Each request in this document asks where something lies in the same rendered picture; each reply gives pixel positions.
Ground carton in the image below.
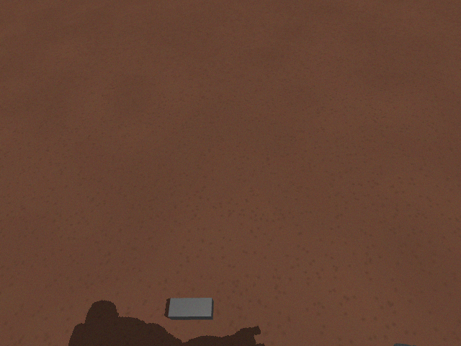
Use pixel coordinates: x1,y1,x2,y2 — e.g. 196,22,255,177
168,298,214,320

